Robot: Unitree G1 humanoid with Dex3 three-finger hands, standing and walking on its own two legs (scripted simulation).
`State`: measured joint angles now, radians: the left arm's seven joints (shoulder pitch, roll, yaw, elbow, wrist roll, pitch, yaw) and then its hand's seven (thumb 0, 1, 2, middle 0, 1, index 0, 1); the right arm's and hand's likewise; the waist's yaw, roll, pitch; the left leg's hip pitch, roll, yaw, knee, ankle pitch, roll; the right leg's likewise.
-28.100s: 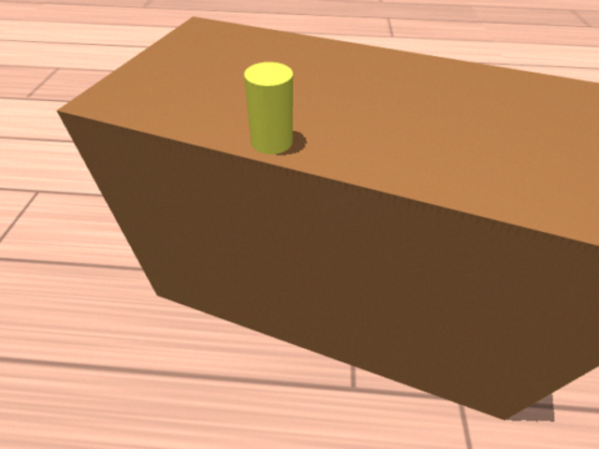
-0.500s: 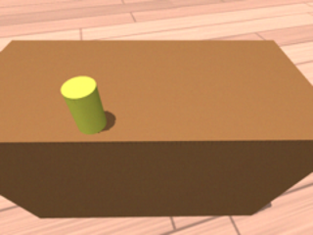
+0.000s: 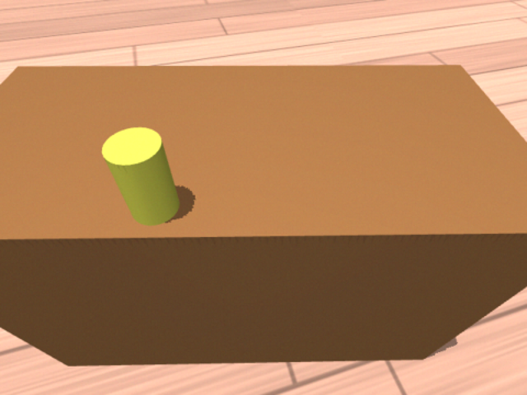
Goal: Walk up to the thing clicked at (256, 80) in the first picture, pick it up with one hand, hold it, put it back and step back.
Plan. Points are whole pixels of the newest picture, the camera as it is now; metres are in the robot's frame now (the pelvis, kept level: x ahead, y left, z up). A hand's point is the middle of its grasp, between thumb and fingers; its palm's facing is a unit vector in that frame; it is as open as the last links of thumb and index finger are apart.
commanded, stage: stand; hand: left
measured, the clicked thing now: (145, 179) +0.43 +0.20 +0.09
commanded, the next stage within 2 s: step back in 0.86 s
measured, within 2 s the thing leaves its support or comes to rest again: neither
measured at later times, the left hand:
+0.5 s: hand out of the picture +0.07 +0.25 -0.16, palm faces -0.04 -0.94 -0.35, open 7.3 cm
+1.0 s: hand out of the picture +0.06 +0.27 -0.16, palm faces -0.02 -0.92 -0.38, open 7.3 cm
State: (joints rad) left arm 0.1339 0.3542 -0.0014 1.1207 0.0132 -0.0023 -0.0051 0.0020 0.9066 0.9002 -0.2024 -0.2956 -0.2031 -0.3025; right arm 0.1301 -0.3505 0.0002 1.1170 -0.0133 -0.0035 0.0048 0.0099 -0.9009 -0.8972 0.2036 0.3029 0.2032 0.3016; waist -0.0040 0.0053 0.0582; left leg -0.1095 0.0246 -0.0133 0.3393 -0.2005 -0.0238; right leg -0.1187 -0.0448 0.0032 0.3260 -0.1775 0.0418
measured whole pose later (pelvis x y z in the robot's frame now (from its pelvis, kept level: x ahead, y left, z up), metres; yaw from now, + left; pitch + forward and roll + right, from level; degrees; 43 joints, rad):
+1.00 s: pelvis -0.02 +0.00 -0.01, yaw +0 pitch -2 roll +0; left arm 0.10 0.39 0.03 1.03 0.00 0.02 0.01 0.00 0.91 0.90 -0.20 -0.30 -0.20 -0.30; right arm 0.08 -0.36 -0.03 1.06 0.00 0.03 0.01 0.01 -0.90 -0.90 0.20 0.30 0.20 0.30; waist 0.00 -0.01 0.14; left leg -0.20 0.02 -0.01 0.46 -0.23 -0.02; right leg -0.22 -0.04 0.01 0.47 -0.22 0.03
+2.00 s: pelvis -0.19 +0.04 -0.02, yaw -3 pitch +0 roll +1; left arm 0.11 0.34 0.06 0.74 0.04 0.05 0.01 0.00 0.90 0.90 -0.20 -0.30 -0.20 -0.30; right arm 0.13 -0.41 -0.03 0.85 0.00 0.03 -0.04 0.01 -0.90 -0.90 0.20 0.30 0.20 0.30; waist 0.01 0.02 0.18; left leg -0.34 -0.05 -0.11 0.93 -0.52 -0.02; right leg -0.35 0.03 0.03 0.57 -0.21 -0.05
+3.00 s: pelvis -0.49 -0.01 -0.02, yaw -3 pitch -2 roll -1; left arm 0.14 0.38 0.06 0.80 0.01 0.08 0.00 0.00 0.91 0.90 -0.20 -0.30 -0.20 -0.30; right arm 0.17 -0.36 -0.02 0.85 -0.05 0.03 -0.01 0.01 -0.90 -0.90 0.21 0.30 0.21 0.30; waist 0.01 -0.02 0.15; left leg -0.32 0.02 -0.03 0.61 -0.25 0.02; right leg -0.45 0.10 0.11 1.16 -0.52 -0.01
